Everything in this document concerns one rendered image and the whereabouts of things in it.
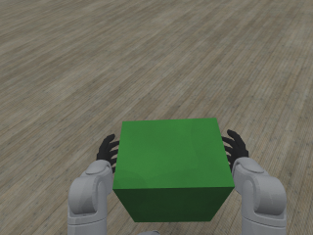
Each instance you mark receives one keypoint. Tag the right robot forearm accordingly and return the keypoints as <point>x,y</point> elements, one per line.
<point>264,199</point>

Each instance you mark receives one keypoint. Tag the robot right hand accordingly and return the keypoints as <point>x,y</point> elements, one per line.
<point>238,149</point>

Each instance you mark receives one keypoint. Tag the carton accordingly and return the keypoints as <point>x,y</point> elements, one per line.
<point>172,170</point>

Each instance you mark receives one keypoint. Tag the robot left hand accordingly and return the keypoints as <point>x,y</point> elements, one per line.
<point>105,152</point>

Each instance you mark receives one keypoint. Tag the left robot forearm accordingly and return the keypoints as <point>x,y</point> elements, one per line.
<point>87,200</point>

